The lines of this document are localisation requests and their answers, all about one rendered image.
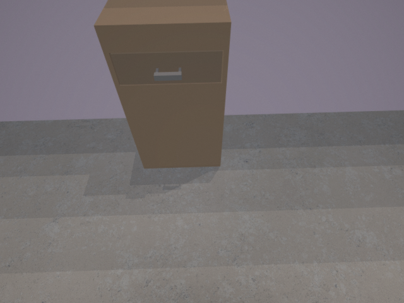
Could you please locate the drawer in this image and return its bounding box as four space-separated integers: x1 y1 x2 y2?
110 50 223 85

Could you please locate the handle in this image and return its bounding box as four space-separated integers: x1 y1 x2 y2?
153 68 182 81

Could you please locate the cabinet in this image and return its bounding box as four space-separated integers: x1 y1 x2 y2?
94 0 231 169

